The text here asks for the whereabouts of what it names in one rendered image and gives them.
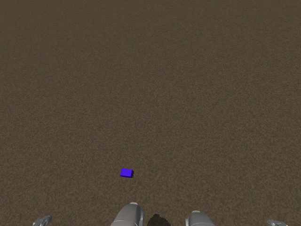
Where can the small box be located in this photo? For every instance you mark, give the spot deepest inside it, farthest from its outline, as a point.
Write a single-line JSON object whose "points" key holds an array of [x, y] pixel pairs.
{"points": [[126, 173]]}

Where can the left robot hand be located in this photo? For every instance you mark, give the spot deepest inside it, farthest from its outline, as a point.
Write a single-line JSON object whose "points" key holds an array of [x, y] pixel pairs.
{"points": [[43, 221]]}

